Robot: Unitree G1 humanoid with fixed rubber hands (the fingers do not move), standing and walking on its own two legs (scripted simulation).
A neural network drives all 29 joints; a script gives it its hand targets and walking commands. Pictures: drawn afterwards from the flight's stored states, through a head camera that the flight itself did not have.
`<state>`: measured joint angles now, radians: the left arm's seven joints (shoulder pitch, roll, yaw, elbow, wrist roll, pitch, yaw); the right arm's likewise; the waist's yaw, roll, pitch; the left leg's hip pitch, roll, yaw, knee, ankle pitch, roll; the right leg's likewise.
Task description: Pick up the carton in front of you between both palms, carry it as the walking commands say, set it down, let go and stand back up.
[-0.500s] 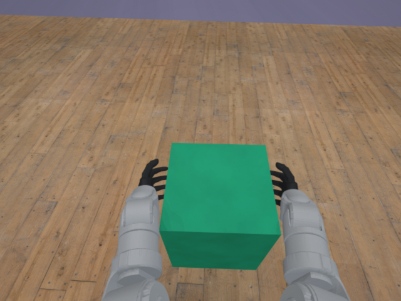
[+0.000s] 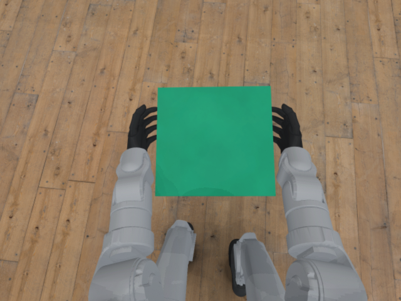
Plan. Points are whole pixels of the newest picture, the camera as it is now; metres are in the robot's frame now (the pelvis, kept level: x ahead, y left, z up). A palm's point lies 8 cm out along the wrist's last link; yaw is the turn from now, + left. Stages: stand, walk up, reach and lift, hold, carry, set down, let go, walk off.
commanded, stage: set down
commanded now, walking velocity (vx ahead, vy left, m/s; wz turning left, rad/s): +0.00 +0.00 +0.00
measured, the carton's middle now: (213, 149) +0.41 +0.04 -0.15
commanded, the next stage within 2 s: none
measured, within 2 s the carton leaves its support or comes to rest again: rests again in 1.74 s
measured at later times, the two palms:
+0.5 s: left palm (150, 151) +0.41 +0.20 -0.22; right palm (263, 143) +0.46 -0.09 -0.22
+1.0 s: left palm (156, 157) +0.43 +0.22 -0.37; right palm (246, 144) +0.50 -0.07 -0.37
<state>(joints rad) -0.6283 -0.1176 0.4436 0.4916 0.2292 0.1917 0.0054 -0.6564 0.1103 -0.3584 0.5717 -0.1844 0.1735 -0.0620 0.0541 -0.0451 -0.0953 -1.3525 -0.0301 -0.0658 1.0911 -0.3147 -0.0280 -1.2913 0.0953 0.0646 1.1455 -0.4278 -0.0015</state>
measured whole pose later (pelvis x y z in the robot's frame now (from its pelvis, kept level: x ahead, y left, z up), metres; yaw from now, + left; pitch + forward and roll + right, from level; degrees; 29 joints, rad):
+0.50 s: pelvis -0.03 +0.01 -0.13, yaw -1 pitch +45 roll -2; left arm -0.88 -0.06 0.50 0.58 0.20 0.26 0.07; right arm -0.98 -0.02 -0.36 0.77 -0.17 0.22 -0.07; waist 0.08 -0.05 -0.17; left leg -1.95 -0.07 -0.08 1.58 -0.43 -0.04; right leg -1.87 0.14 0.06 1.64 -0.56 0.03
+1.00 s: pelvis -0.05 +0.00 -0.24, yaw -2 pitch +46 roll +0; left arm -1.14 0.03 0.55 0.67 0.15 0.26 0.09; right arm -1.35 -0.16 -0.23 0.97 -0.10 0.22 -0.10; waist 0.12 -0.05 0.07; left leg -2.26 -0.09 -0.08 1.92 -0.46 -0.08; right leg -2.20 0.19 0.05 1.99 -0.59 0.05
